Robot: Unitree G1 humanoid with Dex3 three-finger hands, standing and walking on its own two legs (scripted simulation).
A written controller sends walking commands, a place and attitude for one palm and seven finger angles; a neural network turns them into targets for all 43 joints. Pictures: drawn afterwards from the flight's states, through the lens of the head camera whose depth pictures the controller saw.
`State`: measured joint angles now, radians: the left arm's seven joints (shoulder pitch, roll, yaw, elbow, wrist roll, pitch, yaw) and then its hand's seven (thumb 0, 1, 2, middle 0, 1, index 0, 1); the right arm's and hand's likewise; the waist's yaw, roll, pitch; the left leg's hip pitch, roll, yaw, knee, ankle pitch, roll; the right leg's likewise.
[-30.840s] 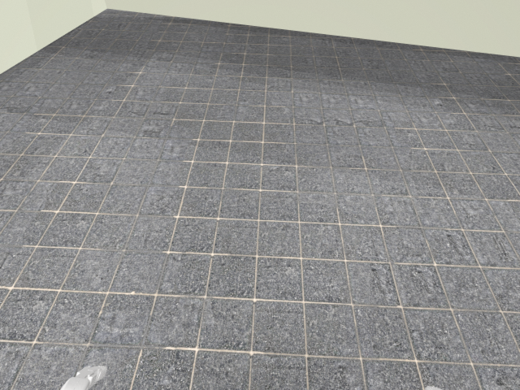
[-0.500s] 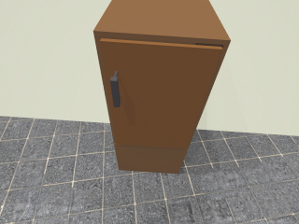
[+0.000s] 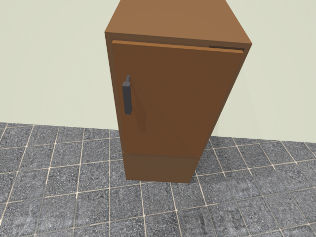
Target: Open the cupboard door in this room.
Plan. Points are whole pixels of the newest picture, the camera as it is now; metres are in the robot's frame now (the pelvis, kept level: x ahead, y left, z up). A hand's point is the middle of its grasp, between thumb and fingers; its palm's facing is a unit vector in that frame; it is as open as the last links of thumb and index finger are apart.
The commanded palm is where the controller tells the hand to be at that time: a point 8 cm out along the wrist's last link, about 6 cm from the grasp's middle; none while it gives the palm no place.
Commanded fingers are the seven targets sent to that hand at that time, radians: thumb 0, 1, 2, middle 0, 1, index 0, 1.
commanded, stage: come to a stop and stand still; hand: left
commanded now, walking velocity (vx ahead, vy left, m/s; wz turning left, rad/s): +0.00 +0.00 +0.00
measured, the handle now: (128, 95) +0.54 +0.14 +0.03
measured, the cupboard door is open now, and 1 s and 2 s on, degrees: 0 0 0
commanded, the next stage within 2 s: look again from close up in 0.10 s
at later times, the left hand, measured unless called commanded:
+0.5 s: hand out of the picture -0.02 +0.15 -0.18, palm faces +0.00 -0.99 -0.13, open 7.3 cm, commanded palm none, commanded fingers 0.00 0.90 0.90 -0.20 -0.30 -0.20 -0.30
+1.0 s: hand (88, 225) +0.16 +0.18 -0.04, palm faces +0.23 -0.95 -0.22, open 7.4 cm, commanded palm +0.11 +0.21 -0.06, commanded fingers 0.00 0.64 0.79 -0.22 -0.47 -0.22 -0.47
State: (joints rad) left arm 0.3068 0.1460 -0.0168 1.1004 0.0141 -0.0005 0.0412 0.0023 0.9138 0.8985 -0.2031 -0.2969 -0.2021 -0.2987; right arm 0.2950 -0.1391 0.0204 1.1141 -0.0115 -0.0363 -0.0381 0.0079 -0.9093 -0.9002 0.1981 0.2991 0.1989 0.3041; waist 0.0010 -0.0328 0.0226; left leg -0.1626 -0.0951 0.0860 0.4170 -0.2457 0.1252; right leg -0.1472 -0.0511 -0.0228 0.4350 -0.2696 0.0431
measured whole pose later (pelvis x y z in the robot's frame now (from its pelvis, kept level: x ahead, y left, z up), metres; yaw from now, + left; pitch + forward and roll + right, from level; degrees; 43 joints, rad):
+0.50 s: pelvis +0.00 +0.00 +0.00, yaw -1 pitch -1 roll +0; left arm 0.32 0.13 -0.02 1.12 0.02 0.00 0.04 0.00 0.91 0.90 -0.20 -0.30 -0.20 -0.30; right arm 0.33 -0.12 0.02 1.14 -0.01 -0.03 -0.04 0.01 -0.90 -0.90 0.20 0.30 0.20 0.30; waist 0.00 -0.03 0.02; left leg -0.15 -0.10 0.10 0.38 -0.23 0.13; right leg -0.16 -0.05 -0.01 0.43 -0.26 0.04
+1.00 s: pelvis -0.01 -0.02 -0.01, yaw +2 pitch +1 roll +2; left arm 0.46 0.22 0.00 0.13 -0.14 -0.03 0.14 0.06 0.90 0.87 -0.21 -0.34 -0.20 -0.34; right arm 0.38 -0.26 0.00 0.81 0.05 -0.28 -0.06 0.03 -0.92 -0.90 0.20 0.30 0.20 0.30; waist -0.04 0.02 -0.05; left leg -0.31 -0.13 0.07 0.56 -0.28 0.09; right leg -0.35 -0.04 -0.04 0.64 -0.33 -0.03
